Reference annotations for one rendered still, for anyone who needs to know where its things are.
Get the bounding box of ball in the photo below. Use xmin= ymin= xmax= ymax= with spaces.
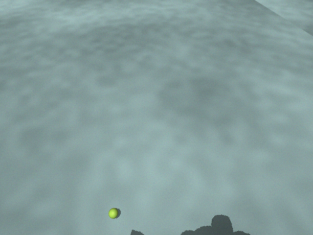
xmin=109 ymin=208 xmax=118 ymax=219

